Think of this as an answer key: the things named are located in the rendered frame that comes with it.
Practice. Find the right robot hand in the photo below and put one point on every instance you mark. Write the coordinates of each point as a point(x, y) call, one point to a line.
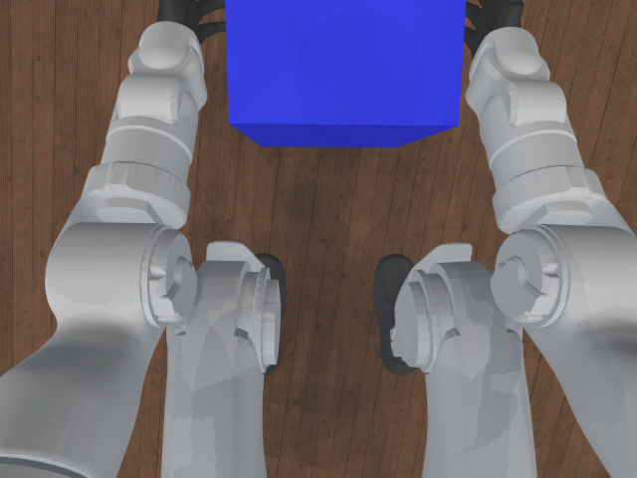
point(493, 15)

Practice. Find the left robot hand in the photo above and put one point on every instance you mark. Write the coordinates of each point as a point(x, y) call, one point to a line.
point(189, 13)

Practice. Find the left robot forearm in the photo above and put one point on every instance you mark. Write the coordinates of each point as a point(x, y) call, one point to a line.
point(151, 136)

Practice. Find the robot right foot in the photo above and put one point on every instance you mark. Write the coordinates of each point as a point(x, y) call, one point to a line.
point(389, 277)

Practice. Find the robot right upper arm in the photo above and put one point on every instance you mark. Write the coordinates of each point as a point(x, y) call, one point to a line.
point(574, 290)

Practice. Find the right robot forearm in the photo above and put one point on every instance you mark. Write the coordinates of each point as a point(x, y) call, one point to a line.
point(530, 144)

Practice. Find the robot left upper arm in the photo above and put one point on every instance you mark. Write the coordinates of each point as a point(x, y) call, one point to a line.
point(68, 410)

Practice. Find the carton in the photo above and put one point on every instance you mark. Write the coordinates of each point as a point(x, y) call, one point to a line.
point(344, 73)

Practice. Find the robot right shin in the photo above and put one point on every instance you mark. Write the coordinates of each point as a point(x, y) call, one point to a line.
point(449, 252)

